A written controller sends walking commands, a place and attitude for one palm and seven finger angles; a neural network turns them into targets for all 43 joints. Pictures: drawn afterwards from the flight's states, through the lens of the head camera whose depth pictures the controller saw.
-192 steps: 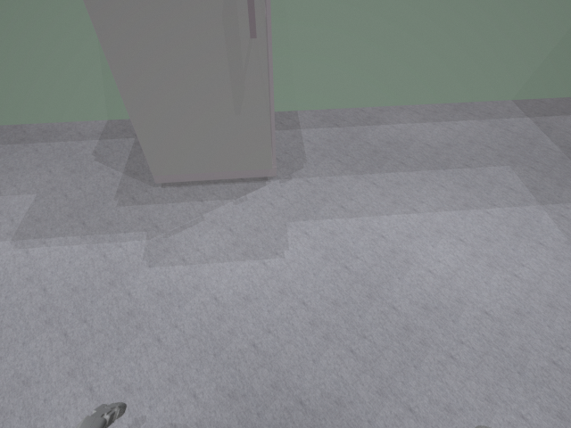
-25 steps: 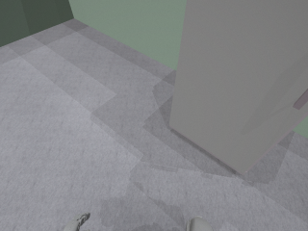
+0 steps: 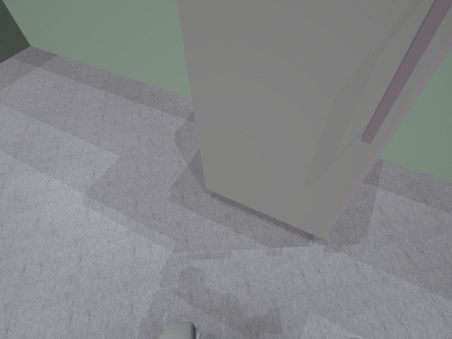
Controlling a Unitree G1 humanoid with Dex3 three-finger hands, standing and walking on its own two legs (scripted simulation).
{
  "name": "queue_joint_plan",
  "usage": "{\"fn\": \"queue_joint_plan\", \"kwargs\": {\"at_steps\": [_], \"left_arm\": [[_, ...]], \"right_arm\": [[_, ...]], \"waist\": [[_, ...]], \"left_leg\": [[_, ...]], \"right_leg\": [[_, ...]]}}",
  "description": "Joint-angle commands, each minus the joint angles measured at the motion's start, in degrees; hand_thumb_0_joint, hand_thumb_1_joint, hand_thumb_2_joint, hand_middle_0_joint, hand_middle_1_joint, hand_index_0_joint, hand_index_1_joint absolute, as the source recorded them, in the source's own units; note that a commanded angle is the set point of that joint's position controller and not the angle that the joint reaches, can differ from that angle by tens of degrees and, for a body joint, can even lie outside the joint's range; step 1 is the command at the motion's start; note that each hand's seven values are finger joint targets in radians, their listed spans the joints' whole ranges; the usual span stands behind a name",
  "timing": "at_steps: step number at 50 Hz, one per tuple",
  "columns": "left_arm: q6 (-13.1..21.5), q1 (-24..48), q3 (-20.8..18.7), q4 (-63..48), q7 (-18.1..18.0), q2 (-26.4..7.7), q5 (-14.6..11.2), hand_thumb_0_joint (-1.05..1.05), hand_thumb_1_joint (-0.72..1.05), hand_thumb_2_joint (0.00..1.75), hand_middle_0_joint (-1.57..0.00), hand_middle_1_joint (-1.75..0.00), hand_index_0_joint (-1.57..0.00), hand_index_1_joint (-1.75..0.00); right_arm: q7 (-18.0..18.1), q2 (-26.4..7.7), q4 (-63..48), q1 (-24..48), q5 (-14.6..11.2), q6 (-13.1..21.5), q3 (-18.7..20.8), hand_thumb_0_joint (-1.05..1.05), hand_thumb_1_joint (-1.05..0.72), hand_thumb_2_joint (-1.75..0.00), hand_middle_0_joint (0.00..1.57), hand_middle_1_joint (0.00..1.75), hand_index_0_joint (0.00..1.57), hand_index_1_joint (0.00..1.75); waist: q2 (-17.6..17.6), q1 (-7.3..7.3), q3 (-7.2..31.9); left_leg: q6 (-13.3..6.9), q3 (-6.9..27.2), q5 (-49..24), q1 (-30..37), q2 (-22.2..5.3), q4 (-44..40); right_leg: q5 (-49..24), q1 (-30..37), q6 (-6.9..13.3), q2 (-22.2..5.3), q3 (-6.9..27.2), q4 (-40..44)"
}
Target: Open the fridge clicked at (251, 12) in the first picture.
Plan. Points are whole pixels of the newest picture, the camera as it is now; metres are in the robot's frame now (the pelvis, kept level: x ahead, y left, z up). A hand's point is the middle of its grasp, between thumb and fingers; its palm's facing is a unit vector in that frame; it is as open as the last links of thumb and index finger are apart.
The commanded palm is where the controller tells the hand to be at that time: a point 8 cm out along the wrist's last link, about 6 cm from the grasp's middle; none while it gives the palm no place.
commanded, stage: turn to face it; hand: right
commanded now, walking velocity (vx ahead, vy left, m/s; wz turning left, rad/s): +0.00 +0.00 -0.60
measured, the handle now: (408, 60) +0.59 -0.29 +0.17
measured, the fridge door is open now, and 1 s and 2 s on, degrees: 0 0 0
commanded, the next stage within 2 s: take the last steps up to it in 0.46 s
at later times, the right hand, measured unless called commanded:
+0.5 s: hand out of the picture -0.03 -0.14 -0.15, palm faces +0.30 +0.91 -0.28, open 7.4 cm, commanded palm none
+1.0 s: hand out of the picture -0.07 -0.17 -0.17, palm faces +0.35 +0.92 -0.19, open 7.4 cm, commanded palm none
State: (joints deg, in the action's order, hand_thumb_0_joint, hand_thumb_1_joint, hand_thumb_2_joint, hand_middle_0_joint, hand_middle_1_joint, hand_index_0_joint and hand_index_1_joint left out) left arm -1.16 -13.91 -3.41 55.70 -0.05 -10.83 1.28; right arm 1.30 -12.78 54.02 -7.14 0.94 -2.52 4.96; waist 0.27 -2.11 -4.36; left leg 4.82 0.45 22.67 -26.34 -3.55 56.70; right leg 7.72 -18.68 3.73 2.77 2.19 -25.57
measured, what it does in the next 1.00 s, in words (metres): steps on the spot, turning right: left foot, then right foot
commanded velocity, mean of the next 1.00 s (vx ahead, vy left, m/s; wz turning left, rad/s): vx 0.14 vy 0.04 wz -0.19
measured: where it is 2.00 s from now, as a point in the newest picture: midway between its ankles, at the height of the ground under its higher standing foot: (233, 328)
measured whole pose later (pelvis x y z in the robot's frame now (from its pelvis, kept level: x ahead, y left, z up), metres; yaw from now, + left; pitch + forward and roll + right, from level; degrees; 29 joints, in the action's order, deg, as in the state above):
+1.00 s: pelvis -0.01 +0.02 +0.00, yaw -19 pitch -1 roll -1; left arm 2.0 -19.7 -2.1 61.3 -1.2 -9.2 1.4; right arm -1.4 -12.4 61.3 -15.3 1.5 -1.7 3.1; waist 2.2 -0.4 -2.2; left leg 2.7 -3.7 15.9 -27.3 -6.2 49.0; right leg 17.2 0.3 0.4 -0.2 -3.7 -18.0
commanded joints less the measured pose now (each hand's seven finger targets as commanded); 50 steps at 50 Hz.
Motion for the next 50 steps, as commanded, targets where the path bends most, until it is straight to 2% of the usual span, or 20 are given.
{"fn": "queue_joint_plan", "kwargs": {"at_steps": [1, 5, 7, 8, 9, 10, 11, 13, 15, 16, 23, 27, 30, 31, 33, 34, 37, 40, 45, 50], "left_arm": [[0.28, -2.57, -3.32, -3.92, -0.62, -11.82, 0.34, 0.00, 0.90, 0.90, -0.20, -0.30, -0.20, -0.30], [-0.40, -1.45, -3.83, -4.76, -0.40, -12.43, 0.40, 0.00, 0.90, 0.90, -0.20, -0.30, -0.20, -0.30], [-0.80, 0.46, -4.03, -5.66, -0.15, -12.12, 0.19, 0.00, 0.90, 0.90, -0.20, -0.30, -0.20, -0.30], [-0.90, 1.83, -3.93, -6.17, 0.04, -11.15, -0.18, 0.00, 0.90, 0.90, -0.20, -0.30, -0.20, -0.30], [-1.08, 1.16, -3.59, -6.80, 0.35, -7.78, -0.73, 0.00, 0.90, 0.90, -0.20, -0.30, -0.20, -0.30], [-0.93, 1.00, -3.36, -8.16, 0.07, -5.75, -0.37, 0.00, 0.90, 0.90, -0.20, -0.30, -0.20, -0.30], [-1.08, 1.67, -3.95, -7.93, 0.18, -9.09, 0.41, 0.00, 0.90, 0.90, -0.20, -0.30, -0.20, -0.30], [-2.43, -1.11, -3.90, -5.65, 0.94, -7.62, 0.46, 0.00, 0.90, 0.90, -0.20, -0.30, -0.20, -0.30], [-2.31, -2.36, -3.20, -4.41, 1.34, -6.79, 0.38, 0.00, 0.90, 0.90, -0.20, -0.30, -0.20, -0.30], [-2.20, -2.01, -2.98, -4.52, 1.35, -6.61, 0.23, 0.00, 0.90, 0.90, -0.20, -0.30, -0.20, -0.30], [-2.11, 7.26, -1.70, -6.21, 1.00, -6.04, -0.28, 0.00, 0.90, 0.90, -0.20, -0.30, -0.20, -0.30], [-1.36, 7.66, -0.83, -5.91, 0.72, -5.55, -0.84, 0.00, 0.90, 0.90, -0.20, -0.30, -0.20, -0.30], [-0.33, 2.81, -0.16, -3.77, 0.31, -4.92, -0.72, 0.00, 0.90, 0.90, -0.20, -0.30, -0.20, -0.30], [0.42, 0.28, -0.24, -2.60, 0.23, -6.34, -0.59, 0.00, 0.90, 0.90, -0.20, -0.30, -0.20, -0.30], [0.99, -3.11, -2.16, -2.05, -0.07, -15.69, 0.20, 0.00, 0.90, 0.90, -0.20, -0.30, -0.20, -0.30], [0.57, -3.70, -2.13, -1.65, -0.08, -16.05, 0.52, 0.00, 0.90, 0.90, -0.20, -0.30, -0.20, -0.30], [1.76, 0.16, -0.25, -0.81, -1.25, -9.36, 0.34, 0.00, 0.90, 0.90, -0.20, -0.30, -0.20, -0.30], [2.92, -1.61, 0.07, 0.13, -1.48, -8.11, -0.08, 0.00, 0.90, 0.90, -0.20, -0.30, -0.20, -0.30], [3.86, -7.39, -0.50, 2.50, -1.83, -7.63, -0.04, 0.00, 0.90, 0.90, -0.20, -0.30, -0.20, -0.30], [3.92, -8.69, -0.91, 4.16, -1.83, -8.20, 0.63, 0.00, 0.90, 0.90, -0.20, -0.30, -0.20, -0.30]], "right_arm": [[0.21, -3.28, -5.80, 0.82, -0.38, 1.06, 0.56, 0.00, -0.90, -0.90, 0.20, 0.30, 0.20, 0.30], [0.50, -3.56, -5.98, -1.90, -0.85, 1.16, 0.35, 0.00, -0.90, -0.90, 0.20, 0.30, 0.20, 0.30], [0.69, -4.44, -5.19, -5.78, -1.01, 1.32, 0.57, 0.00, -0.90, -0.90, 0.20, 0.30, 0.20, 0.30], [0.88, -5.87, -4.90, -8.29, -0.75, 1.71, 0.83, 0.00, -0.90, -0.90, 0.20, 0.30, 0.20, 0.30], [1.27, -10.17, -5.02, -9.45, 0.01, 2.09, 1.67, 0.00, -0.90, -0.90, 0.20, 0.30, 0.20, 0.30], [1.34, -14.22, -6.58, -7.01, 0.69, 2.02, 1.91, 0.00, -0.90, -0.90, 0.20, 0.30, 0.20, 0.30], [1.52, -13.04, -7.96, -3.22, 0.13, 1.79, 1.30, 0.00, -0.90, -0.90, 0.20, 0.30, 0.20, 0.30], [1.50, -8.75, -9.20, 3.23, -0.01, 2.32, 0.68, 0.00, -0.90, -0.90, 0.20, 0.30, 0.20, 0.30], [1.01, -6.38, -8.47, 2.27, -0.01, 3.09, -0.29, 0.00, -0.90, -0.90, 0.20, 0.30, 0.20, 0.30], [0.93, -6.50, -7.93, -0.10, 0.04, 3.35, -0.28, 0.00, -0.90, -0.90, 0.20, 0.30, 0.20, 0.30], [0.66, -9.43, -3.77, -10.32, 0.87, 3.14, 0.25, 0.00, -0.90, -0.90, 0.20, 0.30, 0.20, 0.30], [0.55, -11.23, -2.51, -10.87, 1.10, 2.87, 0.86, 0.00, -0.90, -0.90, 0.20, 0.30, 0.20, 0.30], [0.41, -10.26, -0.84, -9.80, 0.55, 2.77, 0.43, 0.00, -0.90, -0.90, 0.20, 0.30, 0.20, 0.30], [0.20, -9.00, -0.59, -9.15, 0.01, 2.59, 0.04, 0.00, -0.90, -0.90, 0.20, 0.30, 0.20, 0.30], [-0.79, -3.15, -2.70, -8.06, -0.02, 2.48, -1.78, 0.00, -0.90, -0.90, 0.20, 0.30, 0.20, 0.30], [-0.90, -4.19, -3.32, -4.62, 0.57, 2.41, -1.61, 0.00, -0.90, -0.90, 0.20, 0.30, 0.20, 0.30], [-2.02, -4.31, 0.52, -5.45, 0.91, 2.31, -1.28, 0.00, -0.90, -0.90, 0.20, 0.30, 0.20, 0.30], [-2.58, -3.69, 3.21, -8.96, 0.77, 2.48, -1.47, 0.00, -0.90, -0.90, 0.20, 0.30, 0.20, 0.30], [-2.69, -2.70, 2.30, -5.05, 0.59, 2.46, -1.45, 0.00, -0.90, -0.90, 0.20, 0.30, 0.20, 0.30], [-3.08, -1.24, 0.95, -0.60, 0.17, 3.08, -1.57, 0.00, -0.90, -0.90, 0.20, 0.30, 0.20, 0.30]], "waist": [[-9.12, -0.41, 8.42], [-10.03, 0.52, 9.58], [-9.27, 2.35, 9.67], [-6.83, 3.91, 9.90], [5.08, 4.31, 10.09], [17.99, 4.28, 6.62], [10.78, 3.05, 4.59], [9.28, -1.08, 0.66], [7.95, -1.43, -0.13], [8.71, -0.46, 1.32], [11.43, 4.81, 2.42], [13.42, 5.05, 5.63], [11.94, 2.51, 8.89], [7.80, 1.22, 10.01], [-16.07, -1.17, 9.48], [-13.04, -2.49, 4.95], [-12.46, 0.19, -3.94], [-9.56, 1.34, -3.42], [-6.27, 0.22, -4.04], [-8.43, -0.55, -3.83]], "left_leg": [[-0.31, 0.67, 2.22, -1.13, 1.17, -5.33], [-1.42, 0.32, 2.10, 6.99, 3.64, -15.27], [-2.18, -0.74, -3.36, 15.82, 4.34, -25.44], [-2.74, 0.07, -7.96, 22.33, 2.52, -34.66], [-6.28, 10.44, -1.92, 29.57, -8.82, -42.42], [-12.53, 25.29, -0.25, 25.36, -23.35, -46.08], [-14.22, 21.09, -2.58, 14.37, -24.47, -45.60], [-11.32, 13.00, -5.24, 6.88, -16.89, -44.73], [-10.46, 3.79, -17.66, 10.24, -12.32, -40.19], [-10.57, 2.35, -21.70, 13.40, -12.08, -38.85], [-12.90, 2.66, -30.42, 19.50, -14.91, -36.57], [-13.27, 2.39, -35.02, 21.10, -15.73, -34.07], [-9.19, 0.27, -25.41, 17.60, -13.23, -31.85], [-6.73, -2.08, -16.14, 13.58, -10.98, -28.95], [-1.78, -8.71, 10.13, -7.87, -1.30, -9.63], [-2.80, -5.19, 10.27, -9.89, -2.07, -3.32], [-3.10, -2.17, -0.62, -10.07, -3.04, 2.33], [-2.31, -2.83, -5.94, -8.53, -2.32, 3.21], [-1.77, -2.71, -7.54, -10.85, -3.45, -2.31], [-2.78, -4.90, -5.28, -4.81, -2.64, -15.08]], "right_leg": [[-5.93, 9.43, 6.60, -14.96, 20.54, 7.94], [-6.86, 6.24, 5.76, -13.27, 23.39, 6.89], [-2.36, 0.67, 3.26, -10.59, 22.36, 5.85], [1.16, -3.91, 0.84, -8.33, 20.41, 2.87], [13.12, -14.12, -3.30, -2.75, 13.00, -7.13], [23.38, -21.76, -6.96, 3.90, 1.53, -23.05], [23.31, -17.08, -5.90, 0.00, 3.65, -33.28], [16.95, -13.54, -6.16, -2.05, 2.64, -41.04], [12.31, -13.87, -7.11, -3.10, 0.01, -43.42], [12.15, -14.08, -7.53, -3.21, -0.77, -42.54], [18.58, -9.31, -8.37, -4.20, -4.16, -27.61], [19.75, -3.17, -7.26, -3.35, -5.70, -17.49], [10.22, 8.77, -6.29, -2.41, -7.04, -2.71], [6.29, 15.79, -5.57, -3.77, -6.05, 4.94], [11.66, 25.34, 2.66, -24.12, 18.51, 12.20], [17.68, 19.42, 6.63, -26.93, 20.05, 14.43], [17.70, 11.73, 4.49, -19.76, 11.64, 17.03], [8.37, 12.73, 3.64, -16.61, 6.17, 16.70], [0.07, 16.81, 5.67, -18.85, 5.50, 16.31], [-2.74, 15.93, 5.59, -19.37, 3.86, 13.95]]}}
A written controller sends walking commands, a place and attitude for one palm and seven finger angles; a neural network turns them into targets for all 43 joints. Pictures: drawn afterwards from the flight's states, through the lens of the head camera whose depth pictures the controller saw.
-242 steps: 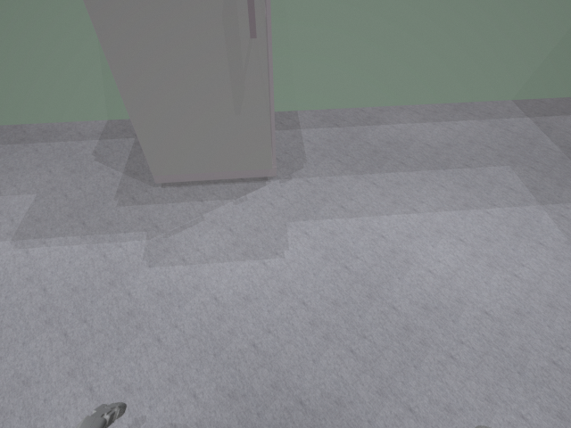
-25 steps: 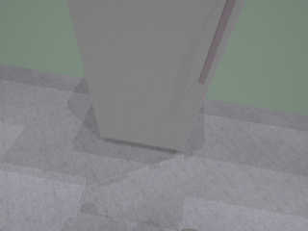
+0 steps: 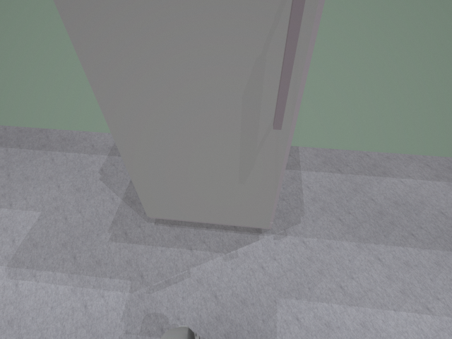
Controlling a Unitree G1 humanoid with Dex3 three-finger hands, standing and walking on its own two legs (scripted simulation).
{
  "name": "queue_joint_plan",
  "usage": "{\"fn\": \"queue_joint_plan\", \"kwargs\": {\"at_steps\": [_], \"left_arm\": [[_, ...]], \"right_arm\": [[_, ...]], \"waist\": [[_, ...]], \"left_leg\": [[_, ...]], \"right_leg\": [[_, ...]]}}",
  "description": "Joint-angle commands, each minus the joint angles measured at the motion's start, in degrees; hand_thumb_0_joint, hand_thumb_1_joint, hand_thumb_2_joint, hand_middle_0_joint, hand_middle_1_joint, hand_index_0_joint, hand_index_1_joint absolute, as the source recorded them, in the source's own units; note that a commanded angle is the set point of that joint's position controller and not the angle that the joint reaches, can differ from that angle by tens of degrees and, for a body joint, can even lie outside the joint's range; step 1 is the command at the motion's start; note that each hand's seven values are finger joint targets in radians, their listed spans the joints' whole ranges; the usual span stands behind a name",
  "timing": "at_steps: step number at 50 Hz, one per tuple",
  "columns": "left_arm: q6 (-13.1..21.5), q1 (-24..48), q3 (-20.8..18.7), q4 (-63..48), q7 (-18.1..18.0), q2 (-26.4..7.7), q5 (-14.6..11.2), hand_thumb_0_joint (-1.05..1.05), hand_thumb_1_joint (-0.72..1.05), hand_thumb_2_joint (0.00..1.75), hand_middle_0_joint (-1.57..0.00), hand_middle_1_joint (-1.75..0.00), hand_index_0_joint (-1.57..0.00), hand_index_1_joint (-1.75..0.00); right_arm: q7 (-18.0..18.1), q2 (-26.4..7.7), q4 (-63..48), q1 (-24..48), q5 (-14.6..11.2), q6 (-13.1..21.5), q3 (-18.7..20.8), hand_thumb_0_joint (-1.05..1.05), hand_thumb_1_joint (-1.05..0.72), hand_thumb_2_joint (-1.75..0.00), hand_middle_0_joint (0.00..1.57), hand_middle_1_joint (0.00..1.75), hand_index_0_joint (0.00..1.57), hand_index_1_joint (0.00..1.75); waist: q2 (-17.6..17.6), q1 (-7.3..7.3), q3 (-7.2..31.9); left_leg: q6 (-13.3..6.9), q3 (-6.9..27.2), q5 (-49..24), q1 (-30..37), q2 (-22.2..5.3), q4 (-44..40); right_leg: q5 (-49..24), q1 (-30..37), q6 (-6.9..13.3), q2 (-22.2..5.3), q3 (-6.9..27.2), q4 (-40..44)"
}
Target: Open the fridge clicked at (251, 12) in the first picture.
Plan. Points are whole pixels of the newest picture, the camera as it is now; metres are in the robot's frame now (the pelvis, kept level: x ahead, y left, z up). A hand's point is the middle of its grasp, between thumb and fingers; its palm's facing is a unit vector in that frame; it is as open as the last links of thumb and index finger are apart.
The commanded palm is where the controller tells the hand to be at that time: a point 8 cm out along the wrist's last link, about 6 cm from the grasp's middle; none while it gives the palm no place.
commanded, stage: take the last steps up to it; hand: right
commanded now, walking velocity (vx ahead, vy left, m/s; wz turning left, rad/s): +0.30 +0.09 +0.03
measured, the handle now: (288, 55) +0.68 -0.10 +0.17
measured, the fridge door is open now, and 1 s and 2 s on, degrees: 0 0 0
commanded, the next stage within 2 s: come to a stop and stand still in 0.48 s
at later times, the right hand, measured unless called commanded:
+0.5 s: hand out of the picture +0.14 -0.11 -0.18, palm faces +0.08 +0.98 -0.16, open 7.3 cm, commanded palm none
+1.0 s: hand (298, 292) +0.26 -0.14 -0.18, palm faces +0.06 +0.97 -0.25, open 7.3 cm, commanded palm none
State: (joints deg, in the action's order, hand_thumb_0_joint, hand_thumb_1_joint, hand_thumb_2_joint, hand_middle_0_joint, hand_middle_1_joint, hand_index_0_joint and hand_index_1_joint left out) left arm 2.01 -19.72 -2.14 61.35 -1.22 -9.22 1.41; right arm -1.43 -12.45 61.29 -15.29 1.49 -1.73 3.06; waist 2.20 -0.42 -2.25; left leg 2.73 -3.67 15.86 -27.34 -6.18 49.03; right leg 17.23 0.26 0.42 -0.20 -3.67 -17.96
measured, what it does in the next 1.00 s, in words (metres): walks ahead: left foot, then right foot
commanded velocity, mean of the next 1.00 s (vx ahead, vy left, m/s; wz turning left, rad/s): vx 0.04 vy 0.05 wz -0.02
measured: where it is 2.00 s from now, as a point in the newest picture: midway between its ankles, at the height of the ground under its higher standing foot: outside the picture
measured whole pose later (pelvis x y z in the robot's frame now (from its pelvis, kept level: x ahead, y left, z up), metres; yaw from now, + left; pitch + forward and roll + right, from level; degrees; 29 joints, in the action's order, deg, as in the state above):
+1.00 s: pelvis +0.21 +0.07 -0.01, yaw +0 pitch -2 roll +1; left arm -1.3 -8.0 -3.7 58.9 -1.9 -9.6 1.3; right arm 2.0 -12.6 57.4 -10.6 1.3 -3.4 4.5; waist 1.0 0.1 -5.6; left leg 2.7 -1.4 24.0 -23.4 -3.4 53.4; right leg 9.7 -15.9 0.5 -5.5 -8.9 -28.1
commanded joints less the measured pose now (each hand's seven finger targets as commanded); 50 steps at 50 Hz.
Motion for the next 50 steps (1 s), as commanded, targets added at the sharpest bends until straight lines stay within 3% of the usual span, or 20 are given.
{"fn": "queue_joint_plan", "kwargs": {"at_steps": [1, 3, 5, 6, 7, 8, 10, 12, 14, 24, 26, 28, 29, 30, 31, 32, 34, 39, 44, 50], "left_arm": [[0.72, -3.02, -2.20, -1.10, -0.60, -9.98, 0.59, 0.00, 0.90, 0.90, -0.20, -0.30, -0.20, -0.30], [0.57, -2.48, -2.24, -0.51, -0.52, -9.92, 0.66, 0.00, 0.90, 0.90, -0.20, -0.30, -0.20, -0.30], [0.69, -2.01, -1.92, -0.15, -0.26, -8.88, 0.11, 0.00, 0.90, 0.90, -0.20, -0.30, -0.20, -0.30], [1.11, -3.65, -1.19, -0.73, 0.35, -5.60, -0.64, 0.00, 0.90, 0.90, -0.20, -0.30, -0.20, -0.30], [1.12, -2.22, -0.76, -2.99, 0.40, -4.52, -0.88, 0.00, 0.90, 0.90, -0.20, -0.30, -0.20, -0.30], [0.52, -0.55, -1.42, -2.95, 0.49, -6.52, -0.87, 0.00, 0.90, 0.90, -0.20, -0.30, -0.20, -0.30], [0.31, 3.20, -1.77, -2.63, 0.95, -5.02, -0.38, 0.00, 0.90, 0.90, -0.20, -0.30, -0.20, -0.30], [-0.58, 0.74, -1.65, -1.24, 1.22, -2.79, 0.06, 0.00, 0.90, 0.90, -0.20, -0.30, -0.20, -0.30], [-1.18, -1.57, -1.47, -0.21, 1.43, -1.22, 0.23, 0.00, 0.90, 0.90, -0.20, -0.30, -0.20, -0.30], [0.03, 9.60, -0.76, -3.91, 2.18, -0.58, -0.25, 0.00, 0.90, 0.90, -0.20, -0.30, -0.20, -0.30], [0.28, 9.11, -0.67, -3.50, 1.92, -0.94, -0.23, 0.00, 0.90, 0.90, -0.20, -0.30, -0.20, -0.30], [0.87, 2.08, -1.08, -0.96, 1.35, -3.05, 0.03, 0.00, 0.90, 0.90, -0.20, -0.30, -0.20, -0.30], [1.38, -3.42, -1.84, 0.31, 0.76, -6.85, 0.50, 0.00, 0.90, 0.90, -0.20, -0.30, -0.20, -0.30], [1.20, -7.10, -2.33, 0.91, 0.15, -11.14, 0.30, 0.00, 0.90, 0.90, -0.20, -0.30, -0.20, -0.30], [0.29, -5.19, -1.39, 1.00, -0.51, -10.16, -0.39, 0.00, 0.90, 0.90, -0.20, -0.30, -0.20, -0.30], [0.38, -0.32, -0.44, 0.42, -1.30, -7.83, -0.39, 0.00, 0.90, 0.90, -0.20, -0.30, -0.20, -0.30], [0.08, 6.20, 0.27, -1.31, -1.78, -5.68, -0.59, 0.00, 0.90, 0.90, -0.20, -0.30, -0.20, -0.30], [-1.54, 6.01, -2.07, -2.30, -2.41, -8.62, -0.81, 0.00, 0.90, 0.90, -0.20, -0.30, -0.20, -0.30], [-2.29, 9.90, -2.94, -5.04, -1.78, -8.95, -0.28, 0.00, 0.90, 0.90, -0.20, -0.30, -0.20, -0.30], [-3.08, 10.25, -3.54, -5.52, -0.35, -9.41, 0.32, 0.00, 0.90, 0.90, -0.20, -0.30, -0.20, -0.30]], "right_arm": [[-0.39, -1.19, -6.34, 7.57, -0.43, 2.53, 0.36, 0.00, -0.90, -0.90, 0.20, 0.30, 0.20, 0.30], [-0.34, -1.68, -5.47, 5.28, -0.50, 3.05, 0.74, 0.00, -0.90, -0.90, 0.20, 0.30, 0.20, 0.30], [0.05, -4.08, -1.35, -6.31, -0.13, 4.06, 1.70, 0.00, -0.90, -0.90, 0.20, 0.30, 0.20, 0.30], [0.79, -9.48, 0.91, -14.04, 0.38, 5.03, 2.99, 0.00, -0.90, -0.90, 0.20, 0.30, 0.20, 0.30], [1.37, -13.46, 1.79, -18.28, -0.50, 4.88, 3.55, 0.00, -0.90, -0.90, 0.20, 0.30, 0.20, 0.30], [1.99, -11.74, 1.28, -14.89, -1.00, 4.58, 3.31, 0.00, -0.90, -0.90, 0.20, 0.30, 0.20, 0.30], [2.18, -7.13, -1.15, -5.87, -0.80, 4.45, 2.20, 0.00, -0.90, -0.90, 0.20, 0.30, 0.20, 0.30], [2.39, -3.56, -2.09, -1.73, -0.56, 5.14, 0.87, 0.00, -0.90, -0.90, 0.20, 0.30, 0.20, 0.30], [2.51, -1.93, -1.45, -2.48, -0.40, 5.84, 0.17, 0.00, -0.90, -0.90, 0.20, 0.30, 0.20, 0.30], [2.78, -3.19, 2.05, -8.18, -0.08, 6.09, 0.09, 0.00, -0.90, -0.90, 0.20, 0.30, 0.20, 0.30], [2.91, -2.91, 2.59, -8.36, -0.32, 5.75, -0.02, 0.00, -0.90, -0.90, 0.20, 0.30, 0.20, 0.30], [3.00, -2.05, 2.83, -8.05, -0.62, 5.50, -0.21, 0.00, -0.90, -0.90, 0.20, 0.30, 0.20, 0.30], [2.97, -0.52, 2.26, -9.15, -0.98, 5.32, -0.46, 0.00, -0.90, -0.90, 0.20, 0.30, 0.20, 0.30], [2.99, 2.23, 1.52, -10.63, -1.67, 5.14, -1.25, 0.00, -0.90, -0.90, 0.20, 0.30, 0.20, 0.30], [3.67, 1.03, 1.45, -9.87, -1.31, 4.70, -1.19, 0.00, -0.90, -0.90, 0.20, 0.30, 0.20, 0.30], [4.17, 1.77, 2.56, -9.21, -1.18, 3.72, -1.31, 0.00, -0.90, -0.90, 0.20, 0.30, 0.20, 0.30], [3.98, 2.24, 2.77, -7.61, -0.80, 2.42, -1.27, 0.00, -0.90, -0.90, 0.20, 0.30, 0.20, 0.30], [3.77, -0.07, 0.24, -6.93, -0.18, -0.84, 0.55, 0.00, -0.90, -0.90, 0.20, 0.30, 0.20, 0.30], [3.40, -0.40, -3.35, -4.81, -0.12, -2.00, 1.80, 0.00, -0.90, -0.90, 0.20, 0.30, 0.20, 0.30], [3.19, 0.18, -5.81, -2.01, -0.48, -0.56, 0.95, 0.00, -0.90, -0.90, 0.20, 0.30, 0.20, 0.30]], "waist": [[-11.08, -2.15, -5.88], [-9.66, -0.64, -4.45], [-3.17, 4.83, 1.04], [9.61, 7.61, 8.13], [17.39, 8.07, 10.21], [12.50, 7.28, 7.41], [4.89, 4.37, -0.67], [-0.04, 0.98, -2.00], [1.49, -0.58, -1.77], [4.73, 1.87, -2.24], [4.66, 1.07, -2.44], [-0.32, -2.31, 0.72], [-8.07, -3.95, 5.33], [-19.39, -4.08, 9.91], [-15.37, -2.66, 10.27], [-14.06, -0.99, 7.42], [-10.04, 0.68, 0.08], [-5.77, 0.37, 4.08], [-10.75, 1.13, 5.76], [-16.85, 0.60, 4.16]], "left_leg": [[-1.14, -1.59, 1.27, -1.73, 0.71, -9.38], [-2.16, -2.34, -0.14, 6.33, 2.30, -14.75], [-3.61, -2.16, -4.36, 24.75, 3.39, -21.85], [-8.03, 13.50, 1.14, 38.54, -9.33, -26.41], [-12.21, 29.69, 0.55, 40.03, -18.73, -33.92], [-13.16, 28.08, 7.78, 33.99, -18.11, -36.57], [-12.51, 22.22, 12.88, 21.99, -15.28, -38.78], [-10.86, 11.86, 2.05, 15.87, -11.68, -38.85], [-10.25, 6.30, -7.44, 14.58, -9.34, -38.57], [-11.42, 3.36, -26.75, 23.05, -8.69, -33.11], [-10.27, 2.65, -27.37, 22.17, -7.50, -30.69], [-8.04, 0.44, -28.77, 18.73, -4.91, -19.71], [-5.19, -2.27, -19.62, 11.24, -0.59, -8.78], [-2.41, -4.92, 11.34, 2.27, 4.98, 4.69], [-2.75, 0.92, 21.33, 5.03, 4.03, 9.44], [-2.01, 3.58, 18.58, 6.54, 1.77, 9.06], [-0.75, 3.75, 14.68, 8.43, -0.06, 4.14], [-0.10, 3.20, 10.23, 4.36, 1.90, 9.27], [0.40, 4.17, 7.11, 1.58, 3.10, 14.97], [-0.71, 0.01, 8.25, 10.37, 3.15, -6.56]], "right_leg": [[-13.33, -3.81, 8.59, -16.27, 9.14, 5.37], [-14.03, -6.89, 7.40, -15.93, 8.63, 1.64], [-15.54, -13.84, 4.11, -10.76, 3.57, -13.13], [-4.36, -25.01, 1.26, -5.44, -2.01, -30.06], [17.10, -33.01, 0.72, -0.76, -1.06, -44.11], [14.95, -33.15, 1.72, -3.82, 3.16, -50.01], [6.49, -34.85, 1.46, -7.03, 3.77, -52.74], [1.34, -30.77, 0.28, -7.91, 2.96, -49.67], [-1.03, -29.17, -0.84, -7.63, 1.53, -46.15], [-2.55, -26.63, -1.23, -5.05, -3.15, -21.49], [-4.77, -21.91, -0.58, -3.91, -3.87, -17.41], [-11.89, -9.30, 0.33, -3.17, -3.71, -10.20], [-23.97, 1.67, 3.38, -10.62, 4.99, -8.30], [-45.65, 9.44, 10.25, -23.84, 18.70, -5.99], [-52.11, 4.01, 12.98, -25.96, 17.56, -4.15], [-54.98, -1.42, 11.66, -23.99, 13.99, -2.97], [-52.05, -10.30, 9.50, -20.69, 8.80, -1.18], [-52.28, -6.55, 10.43, -21.36, 6.63, -2.03], [-40.02, -9.38, 9.60, -19.03, 2.67, -2.42], [-18.38, -13.58, 7.69, -16.83, 4.25, -2.11]]}}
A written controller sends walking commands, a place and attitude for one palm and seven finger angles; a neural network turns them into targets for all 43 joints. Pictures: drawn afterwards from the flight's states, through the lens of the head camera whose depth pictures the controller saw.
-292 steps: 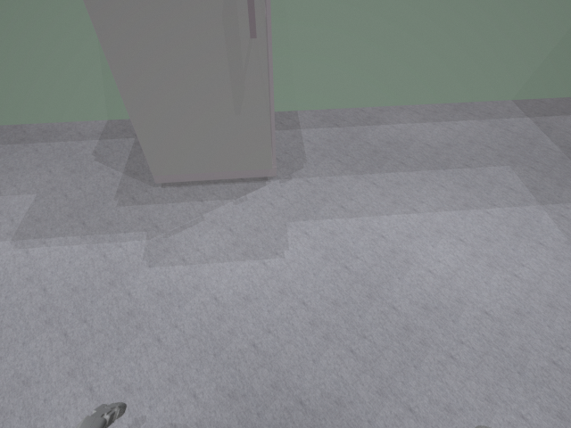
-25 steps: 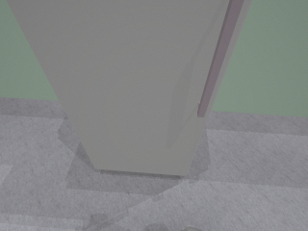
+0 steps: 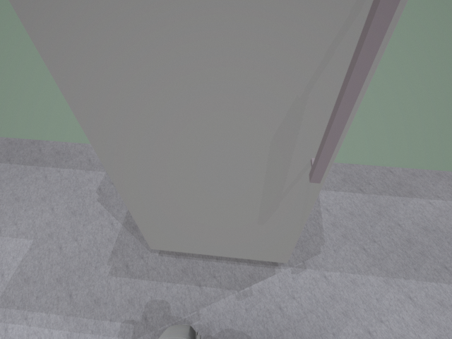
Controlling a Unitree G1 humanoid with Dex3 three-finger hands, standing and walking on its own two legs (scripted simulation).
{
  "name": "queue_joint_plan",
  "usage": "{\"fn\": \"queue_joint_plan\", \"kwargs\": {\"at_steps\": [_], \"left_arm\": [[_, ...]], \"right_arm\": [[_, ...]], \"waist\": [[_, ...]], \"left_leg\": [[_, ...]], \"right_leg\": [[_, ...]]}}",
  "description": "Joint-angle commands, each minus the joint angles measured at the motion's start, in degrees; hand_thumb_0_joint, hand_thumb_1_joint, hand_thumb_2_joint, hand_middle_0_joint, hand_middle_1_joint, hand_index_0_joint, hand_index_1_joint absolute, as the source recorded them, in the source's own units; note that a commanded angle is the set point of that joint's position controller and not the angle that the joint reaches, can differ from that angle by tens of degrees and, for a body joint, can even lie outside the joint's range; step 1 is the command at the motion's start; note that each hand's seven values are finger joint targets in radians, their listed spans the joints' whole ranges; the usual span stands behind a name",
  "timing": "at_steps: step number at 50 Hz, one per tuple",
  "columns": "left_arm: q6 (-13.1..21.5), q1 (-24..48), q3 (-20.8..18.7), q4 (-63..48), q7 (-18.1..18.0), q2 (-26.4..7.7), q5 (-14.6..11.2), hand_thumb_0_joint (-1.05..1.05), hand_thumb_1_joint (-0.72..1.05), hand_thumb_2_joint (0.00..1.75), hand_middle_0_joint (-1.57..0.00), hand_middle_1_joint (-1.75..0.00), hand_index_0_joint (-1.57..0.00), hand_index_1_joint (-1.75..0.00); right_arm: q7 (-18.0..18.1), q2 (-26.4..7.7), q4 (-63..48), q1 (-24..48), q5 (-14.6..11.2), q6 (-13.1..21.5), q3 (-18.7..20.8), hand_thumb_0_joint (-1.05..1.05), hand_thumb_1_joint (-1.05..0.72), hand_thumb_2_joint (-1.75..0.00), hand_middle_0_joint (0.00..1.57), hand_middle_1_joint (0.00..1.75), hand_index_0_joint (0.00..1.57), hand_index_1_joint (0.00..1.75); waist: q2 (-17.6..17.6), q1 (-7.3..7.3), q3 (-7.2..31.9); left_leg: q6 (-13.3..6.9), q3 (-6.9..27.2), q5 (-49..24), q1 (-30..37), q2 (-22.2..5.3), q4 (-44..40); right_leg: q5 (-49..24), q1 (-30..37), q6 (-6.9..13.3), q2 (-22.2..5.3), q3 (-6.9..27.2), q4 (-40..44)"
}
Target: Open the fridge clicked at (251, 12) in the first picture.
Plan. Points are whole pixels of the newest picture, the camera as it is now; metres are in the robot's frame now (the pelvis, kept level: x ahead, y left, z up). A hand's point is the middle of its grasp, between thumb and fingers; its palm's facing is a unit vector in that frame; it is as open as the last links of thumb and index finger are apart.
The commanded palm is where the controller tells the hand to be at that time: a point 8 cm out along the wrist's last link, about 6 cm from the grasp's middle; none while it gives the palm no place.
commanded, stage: come to a stop and stand still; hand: right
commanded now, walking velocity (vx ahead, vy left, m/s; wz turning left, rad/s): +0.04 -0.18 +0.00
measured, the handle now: (341, 100) +0.47 -0.17 +0.18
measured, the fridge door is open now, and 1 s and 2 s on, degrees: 0 0 0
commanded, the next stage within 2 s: look again from close up in 1.10 s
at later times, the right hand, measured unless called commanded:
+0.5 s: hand out of the picture -0.05 -0.15 -0.14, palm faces +0.12 +0.95 -0.29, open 7.3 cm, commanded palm none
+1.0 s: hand out of the picture -0.05 -0.20 -0.17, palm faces +0.04 +0.98 -0.20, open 7.3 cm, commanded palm none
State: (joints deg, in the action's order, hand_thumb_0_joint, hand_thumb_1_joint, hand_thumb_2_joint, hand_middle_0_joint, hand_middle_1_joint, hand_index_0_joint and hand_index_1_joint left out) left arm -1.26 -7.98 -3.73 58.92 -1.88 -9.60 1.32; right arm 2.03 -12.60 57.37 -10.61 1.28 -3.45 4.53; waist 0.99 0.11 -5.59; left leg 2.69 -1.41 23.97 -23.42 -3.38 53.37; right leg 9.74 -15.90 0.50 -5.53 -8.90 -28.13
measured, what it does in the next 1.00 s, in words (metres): steps on the spot: left foot, then right foot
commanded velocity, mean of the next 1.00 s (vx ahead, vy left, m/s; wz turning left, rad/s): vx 0.04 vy -0.09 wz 0.00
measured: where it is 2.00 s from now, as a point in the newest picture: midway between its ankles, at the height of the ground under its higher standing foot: outside the picture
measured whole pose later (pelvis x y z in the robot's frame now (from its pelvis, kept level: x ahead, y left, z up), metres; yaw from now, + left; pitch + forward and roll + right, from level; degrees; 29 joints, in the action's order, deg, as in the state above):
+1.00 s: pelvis -0.06 -0.03 +0.00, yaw -1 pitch -1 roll +0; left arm 0.7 -13.4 -1.1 63.4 -2.1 -9.3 0.1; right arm 2.1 -8.3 65.0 -14.0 0.9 0.1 0.5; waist -0.3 0.1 -2.5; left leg 1.3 -2.7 13.3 -10.8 -2.8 25.6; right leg 15.4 -8.2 2.3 1.1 -4.3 -24.8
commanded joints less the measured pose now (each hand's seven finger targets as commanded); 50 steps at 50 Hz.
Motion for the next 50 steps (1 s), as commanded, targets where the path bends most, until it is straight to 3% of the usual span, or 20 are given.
{"fn": "queue_joint_plan", "kwargs": {"at_steps": [1, 2, 3, 4, 5, 6, 7, 11, 18, 28, 31, 33, 35, 36, 39, 43, 46, 47, 48, 50], "left_arm": [[0.04, -1.58, -1.88, -3.05, 0.54, -9.04, 0.23, 0.00, 0.90, 0.90, -0.20, -0.30, -0.20, -0.30], [-0.11, -1.40, -1.71, -3.01, 0.81, -8.48, -0.07, 0.00, 0.90, 0.90, -0.20, -0.30, -0.20, -0.30], [-0.20, -3.87, -1.27, -2.81, 1.17, -5.22, -0.76, 0.00, 0.90, 0.90, -0.20, -0.30, -0.20, -0.30], [-0.74, -4.41, -0.27, -4.42, 1.53, -1.33, -1.03, 0.00, 0.90, 0.90, -0.20, -0.30, -0.20, -0.30], [-1.68, -1.95, -0.86, -5.67, 1.63, -4.22, -0.62, 0.00, 0.90, 0.90, -0.20, -0.30, -0.20, -0.30], [-2.42, -1.76, -1.27, -5.46, 1.96, -5.20, -0.32, 0.00, 0.90, 0.90, -0.20, -0.30, -0.20, -0.30], [-2.71, -1.98, -1.32, -5.01, 2.14, -5.48, 0.02, 0.00, 0.90, 0.90, -0.20, -0.30, -0.20, -0.30], [-2.17, -8.48, -1.45, -1.82, 2.74, -6.41, 0.32, 0.00, 0.90, 0.90, -0.20, -0.30, -0.20, -0.30], [-1.97, -5.92, -0.89, -3.06, 2.65, -6.16, 0.35, 0.00, 0.90, 0.90, -0.20, -0.30, -0.20, -0.30], [-0.60, -8.20, 0.53, -2.03, 2.21, -4.22, -0.85, 0.00, 0.90, 0.90, -0.20, -0.30, -0.20, -0.30], [0.61, -14.06, 0.98, 0.59, 1.39, -4.42, -0.92, 0.00, 0.90, 0.90, -0.20, -0.30, -0.20, -0.30], [1.04, -12.10, -0.03, -1.06, 0.80, -10.85, -0.38, 0.00, 0.90, 0.90, -0.20, -0.30, -0.20, -0.30], [0.95, -4.62, 0.87, -2.63, 0.27, -9.82, 0.02, 0.00, 0.90, 0.90, -0.20, -0.30, -0.20, -0.30], [1.29, -3.32, 1.20, -2.08, 0.10, -8.43, -0.10, 0.00, 0.90, 0.90, -0.20, -0.30, -0.20, -0.30], [1.55, -3.86, 1.69, -1.13, -0.33, -6.69, -0.41, 0.00, 0.90, 0.90, -0.20, -0.30, -0.20, -0.30], [2.36, -8.56, 1.53, 1.56, -0.72, -6.42, -0.69, 0.00, 0.90, 0.90, -0.20, -0.30, -0.20, -0.30], [2.98, -9.52, 1.86, 2.00, -0.48, -4.32, -1.47, 0.00, 0.90, 0.90, -0.20, -0.30, -0.20, -0.30], [3.02, -9.49, 1.94, 2.25, -0.29, -4.25, -1.49, 0.00, 0.90, 0.90, -0.20, -0.30, -0.20, -0.30], [2.55, -9.32, 2.00, 2.88, -0.26, -3.88, -1.18, 0.00, 0.90, 0.90, -0.20, -0.30, -0.20, -0.30], [2.49, -9.68, 2.25, 3.86, -0.30, -4.31, -1.03, 0.00, 0.90, 0.90, -0.20, -0.30, -0.20, -0.30]], "right_arm": [[-0.24, 0.08, -1.32, -7.97, -0.26, 1.63, -0.55, 0.00, -0.90, -0.90, 0.20, 0.30, 0.20, 0.30], [-0.13, -0.53, -0.28, -10.96, -0.10, 2.21, -0.55, 0.00, -0.90, -0.90, 0.20, 0.30, 0.20, 0.30], [0.11, -3.81, -0.34, -11.28, 0.64, 3.20, -0.43, 0.00, -0.90, -0.90, 0.20, 0.30, 0.20, 0.30], [0.30, -9.21, -1.47, -8.40, 0.99, 3.97, 0.00, 0.00, -0.90, -0.90, 0.20, 0.30, 0.20, 0.30], [0.18, -11.05, -3.04, -7.05, 0.46, 3.42, 0.03, 0.00, -0.90, -0.90, 0.20, 0.30, 0.20, 0.30], [0.22, -11.16, -3.72, -4.63, 0.49, 3.21, 0.27, 0.00, -0.90, -0.90, 0.20, 0.30, 0.20, 0.30], [0.38, -10.87, -3.99, -2.60, 0.46, 3.29, 0.87, 0.00, -0.90, -0.90, 0.20, 0.30, 0.20, 0.30], [0.29, -7.78, -4.38, -2.12, -0.16, 3.90, 0.38, 0.00, -0.90, -0.90, 0.20, 0.30, 0.20, 0.30], [0.67, -6.90, -1.38, -10.76, 0.03, 4.40, 0.47, 0.00, -0.90, -0.90, 0.20, 0.30, 0.20, 0.30], [0.09, -8.44, 0.32, -7.63, 0.90, 3.48, 0.51, 0.00, -0.90, -0.90, 0.20, 0.30, 0.20, 0.30], [-0.05, -6.19, 0.79, -5.40, -0.13, 2.68, -0.14, 0.00, -0.90, -0.90, 0.20, 0.30, 0.20, 0.30], [-0.38, -0.90, 0.28, -6.62, -0.53, 2.15, -1.22, 0.00, -0.90, -0.90, 0.20, 0.30, 0.20, 0.30], [-0.65, -0.15, 1.54, -6.74, 0.10, 2.06, -1.56, 0.00, -0.90, -0.90, 0.20, 0.30, 0.20, 0.30], [-0.62, 0.21, 2.89, -6.89, 0.48, 1.59, -1.75, 0.00, -0.90, -0.90, 0.20, 0.30, 0.20, 0.30], [-0.85, 0.21, 4.20, -8.38, 0.24, 2.21, -2.26, 0.00, -0.90, -0.90, 0.20, 0.30, 0.20, 0.30], [-0.39, 0.29, 4.73, -7.91, -0.44, 3.54, -2.89, 0.00, -0.90, -0.90, 0.20, 0.30, 0.20, 0.30], [0.28, -2.27, 6.29, -9.61, -0.53, 4.66, -2.96, 0.00, -0.90, -0.90, 0.20, 0.30, 0.20, 0.30], [0.25, -2.60, 6.22, -8.56, -0.64, 4.47, -3.19, 0.00, -0.90, -0.90, 0.20, 0.30, 0.20, 0.30], [0.27, -2.01, 6.49, -7.69, -0.58, 4.53, -3.03, 0.00, -0.90, -0.90, 0.20, 0.30, 0.20, 0.30], [0.30, -0.99, 6.34, -6.69, -0.77, 4.36, -3.51, 0.00, -0.90, -0.90, 0.20, 0.30, 0.20, 0.30]], "waist": [[-14.49, 0.90, 7.49], [-11.05, 2.52, 8.20], [-0.40, 2.32, 7.69], [15.23, 1.03, 4.34], [14.18, 2.53, 2.63], [11.41, 1.87, 1.59], [14.78, 1.51, -0.76], [9.36, 0.09, 1.13], [8.64, 3.90, 5.14], [12.12, 1.97, 4.99], [5.10, -1.03, 5.77], [-15.19, -0.62, 2.58], [-11.78, 1.73, -2.61], [-15.75, 1.76, -2.66], [-11.65, 1.97, -1.41], [-6.47, 1.09, 4.08], [-0.73, 0.30, 8.24], [-2.11, 0.06, 7.39], [3.36, 0.09, 6.23], [4.20, -0.04, 4.40]], "left_leg": [[-0.69, -2.81, -3.55, 10.26, 0.63, -16.07], [-0.54, -3.09, -9.82, 15.05, 0.53, -24.10], [-1.15, 2.01, -13.43, 17.22, -3.56, -33.15], [-5.01, 17.52, -13.60, 11.63, -16.70, -39.67], [-8.96, 21.05, -9.06, 3.95, -20.85, -42.71], [-10.26, 20.41, 4.26, -0.37, -20.53, -45.28], [-9.18, 21.95, 9.55, -1.37, -18.77, -46.40], [-6.39, 11.44, -3.89, 7.70, -13.37, -41.72], [-8.58, 13.70, -9.54, 19.30, -15.61, -40.21], [-9.08, 11.41, -4.05, 9.62, -12.77, -41.30], [-4.66, 6.35, 0.97, -0.15, -7.46, -35.11], [-0.88, -2.21, 1.07, -1.97, -0.39, -21.03], [-0.80, -1.32, -1.30, 3.61, -0.44, -13.52], [-0.76, -0.88, -2.10, 4.27, -0.78, -10.97], [-0.86, -0.48, -2.96, 3.16, -0.63, -11.30], [-0.27, -0.82, -10.72, 8.25, -0.42, -28.55], [-2.90, 4.15, -34.18, 18.27, -5.55, -30.57], [-3.11, 3.18, -31.03, 17.77, -6.05, -30.32], [-3.42, 3.15, -30.53, 16.79, -4.77, -29.74], [-3.16, 2.88, -25.40, 14.61, -4.42, -31.22]], "right_leg": [[-5.14, 0.22, 6.44, -10.43, 9.32, 7.04], [1.25, -2.13, 4.31, -8.33, 8.07, 3.87], [8.59, -4.60, 0.71, -3.21, 5.21, -3.81], [19.98, -10.26, -2.69, 2.32, 3.42, -12.02], [21.84, -8.40, -2.20, 2.41, 8.00, -17.99], [19.30, -8.15, -1.93, 2.01, 9.80, -22.59], [16.11, -10.60, -1.66, 2.44, 10.88, -25.91], [5.61, -14.04, -3.07, 3.67, 10.19, -32.80], [7.90, -16.27, -5.06, 2.95, 9.84, -28.63], [12.33, 0.55, -2.79, 4.62, 5.28, -6.60], [4.21, 14.39, -1.93, 3.57, 5.43, 7.25], [17.65, 5.39, 2.75, -11.14, 22.93, 18.93], [21.76, -7.57, 5.88, -10.70, 21.91, 22.58], [18.39, -6.78, 5.32, -8.24, 19.67, 22.50], [2.05, -0.33, 5.71, -5.89, 14.59, 17.29], [-25.36, 11.04, 5.38, -5.19, 13.28, 7.75], [-18.31, 7.64, 0.92, -1.08, 10.46, 4.84], [-13.78, 7.13, 0.59, -0.66, 10.94, 6.83], [-13.05, 6.83, 0.24, -0.82, 10.85, 6.55], [-10.00, 7.61, 0.40, -0.97, 10.79, 8.26]]}}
